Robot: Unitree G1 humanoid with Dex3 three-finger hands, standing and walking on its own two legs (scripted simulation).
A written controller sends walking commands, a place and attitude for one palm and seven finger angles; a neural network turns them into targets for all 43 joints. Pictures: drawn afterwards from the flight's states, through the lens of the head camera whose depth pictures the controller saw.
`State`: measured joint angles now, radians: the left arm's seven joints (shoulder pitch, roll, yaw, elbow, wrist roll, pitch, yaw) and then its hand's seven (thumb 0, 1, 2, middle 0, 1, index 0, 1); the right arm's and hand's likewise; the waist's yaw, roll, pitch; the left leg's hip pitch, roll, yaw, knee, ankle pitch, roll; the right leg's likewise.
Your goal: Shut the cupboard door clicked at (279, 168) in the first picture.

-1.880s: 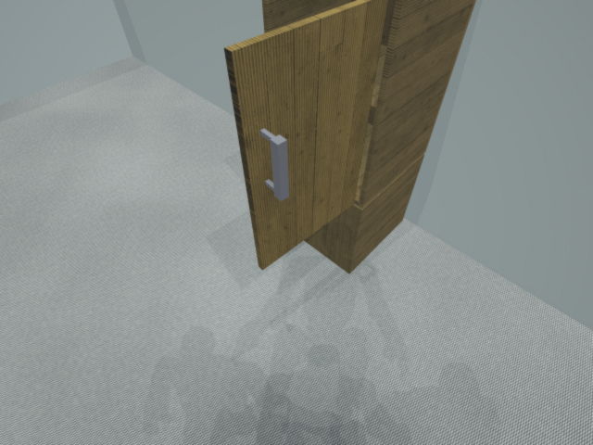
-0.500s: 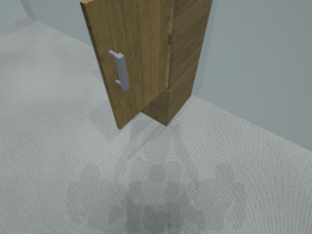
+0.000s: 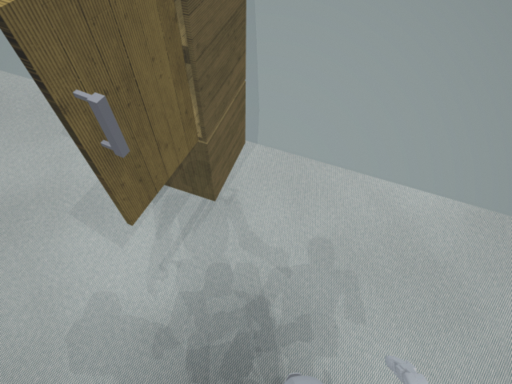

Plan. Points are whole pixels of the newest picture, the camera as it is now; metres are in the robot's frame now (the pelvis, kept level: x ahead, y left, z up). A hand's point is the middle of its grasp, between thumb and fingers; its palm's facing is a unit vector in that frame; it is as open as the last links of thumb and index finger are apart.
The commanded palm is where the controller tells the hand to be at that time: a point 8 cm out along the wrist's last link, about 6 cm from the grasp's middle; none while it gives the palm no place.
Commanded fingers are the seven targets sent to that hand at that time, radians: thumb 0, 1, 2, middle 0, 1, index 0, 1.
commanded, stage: walk around to get in front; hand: left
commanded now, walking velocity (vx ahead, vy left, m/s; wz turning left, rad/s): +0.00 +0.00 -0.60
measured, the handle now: (102, 124) +0.54 +0.35 +0.03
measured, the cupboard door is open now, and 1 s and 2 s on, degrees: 85 85 85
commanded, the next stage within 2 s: none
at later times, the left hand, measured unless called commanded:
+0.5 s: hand (188, 366) +0.16 +0.13 -0.16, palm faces -0.31 -0.92 -0.26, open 7.4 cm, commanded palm none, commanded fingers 0.00 0.90 0.90 -0.20 -0.30 -0.20 -0.30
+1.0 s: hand (249, 317) +0.24 +0.03 -0.15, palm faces -0.57 -0.77 -0.29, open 7.4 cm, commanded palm none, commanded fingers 0.00 0.90 0.90 -0.20 -0.30 -0.20 -0.30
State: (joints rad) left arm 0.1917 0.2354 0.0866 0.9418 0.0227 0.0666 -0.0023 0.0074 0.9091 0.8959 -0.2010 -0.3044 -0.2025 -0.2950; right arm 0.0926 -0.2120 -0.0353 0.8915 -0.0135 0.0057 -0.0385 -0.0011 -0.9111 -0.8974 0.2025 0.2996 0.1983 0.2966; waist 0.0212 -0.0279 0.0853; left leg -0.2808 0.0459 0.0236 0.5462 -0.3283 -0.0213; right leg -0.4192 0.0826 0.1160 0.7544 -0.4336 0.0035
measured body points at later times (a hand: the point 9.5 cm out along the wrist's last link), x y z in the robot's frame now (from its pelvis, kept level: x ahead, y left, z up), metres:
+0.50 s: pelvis +0.02 -0.04 +0.01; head +0.08 -0.07 +0.45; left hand +0.17 +0.18 -0.14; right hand +0.01 -0.32 -0.14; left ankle +0.05 +0.10 -0.69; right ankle +0.00 -0.14 -0.73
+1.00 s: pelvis +0.03 -0.08 +0.00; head +0.08 -0.13 +0.45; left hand +0.27 +0.07 -0.13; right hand -0.07 -0.33 -0.15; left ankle +0.09 +0.06 -0.66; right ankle -0.04 -0.16 -0.73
